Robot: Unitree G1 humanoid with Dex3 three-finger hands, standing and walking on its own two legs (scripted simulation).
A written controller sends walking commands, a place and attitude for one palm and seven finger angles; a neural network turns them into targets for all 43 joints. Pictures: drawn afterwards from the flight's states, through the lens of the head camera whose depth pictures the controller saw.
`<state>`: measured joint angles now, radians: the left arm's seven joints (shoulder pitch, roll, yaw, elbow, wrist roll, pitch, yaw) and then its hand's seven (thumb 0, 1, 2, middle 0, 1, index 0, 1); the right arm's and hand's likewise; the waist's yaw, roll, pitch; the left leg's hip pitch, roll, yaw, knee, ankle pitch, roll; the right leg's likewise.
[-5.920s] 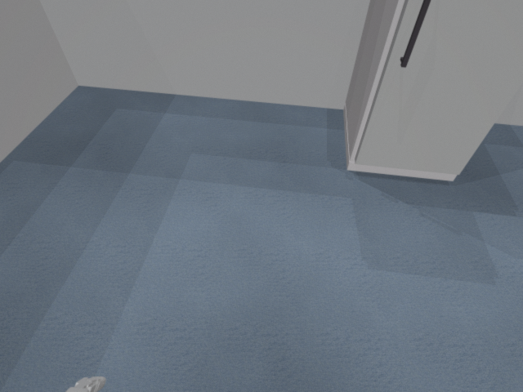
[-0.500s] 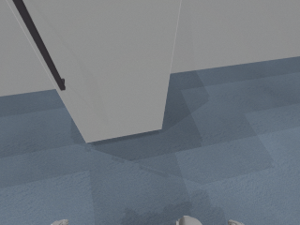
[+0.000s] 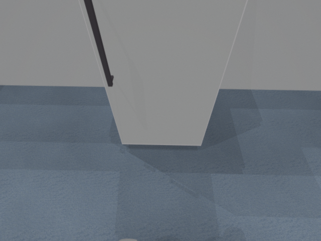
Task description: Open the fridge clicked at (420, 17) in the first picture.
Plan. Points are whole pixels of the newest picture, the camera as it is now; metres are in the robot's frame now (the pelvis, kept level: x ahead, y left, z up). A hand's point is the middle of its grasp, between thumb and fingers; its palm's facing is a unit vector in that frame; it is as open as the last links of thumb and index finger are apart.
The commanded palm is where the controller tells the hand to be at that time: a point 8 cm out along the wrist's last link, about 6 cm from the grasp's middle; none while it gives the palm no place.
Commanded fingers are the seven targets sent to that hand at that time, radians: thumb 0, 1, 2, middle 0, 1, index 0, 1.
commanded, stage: take the last steps up to it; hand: left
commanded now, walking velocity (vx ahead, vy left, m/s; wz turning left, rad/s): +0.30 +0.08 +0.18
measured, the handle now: (100, 41) +0.72 +0.29 +0.09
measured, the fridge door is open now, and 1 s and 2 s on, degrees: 0 0 0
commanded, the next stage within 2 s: come to a stop and stand still in 0.88 s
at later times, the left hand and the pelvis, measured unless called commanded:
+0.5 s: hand (91, 234) +0.15 +0.22 -0.17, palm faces +0.03 -0.98 -0.17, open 7.4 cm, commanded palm none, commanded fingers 0.00 0.90 0.90 -0.20 -0.30 -0.20 -0.30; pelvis +0.09 +0.04 +0.00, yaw +2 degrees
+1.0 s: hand (96, 208) +0.22 +0.23 -0.18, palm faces +0.16 -0.97 -0.18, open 7.3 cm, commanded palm none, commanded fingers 0.00 0.90 0.90 -0.20 -0.30 -0.20 -0.30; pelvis +0.25 +0.05 +0.00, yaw +4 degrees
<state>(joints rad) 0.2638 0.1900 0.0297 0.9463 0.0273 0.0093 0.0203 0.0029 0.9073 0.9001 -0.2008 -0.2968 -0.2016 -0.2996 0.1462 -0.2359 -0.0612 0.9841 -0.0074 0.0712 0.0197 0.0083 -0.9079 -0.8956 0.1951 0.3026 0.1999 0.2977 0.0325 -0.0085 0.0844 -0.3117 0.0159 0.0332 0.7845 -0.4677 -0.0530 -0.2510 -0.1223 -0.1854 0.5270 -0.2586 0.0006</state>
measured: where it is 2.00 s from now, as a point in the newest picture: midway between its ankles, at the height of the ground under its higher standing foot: (161, 235)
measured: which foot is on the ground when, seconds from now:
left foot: up 0.00-0.04, down 0.06-0.60, up 0.62-1.00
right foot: down 0.00-0.06, up 0.08-0.56, down 0.58-1.00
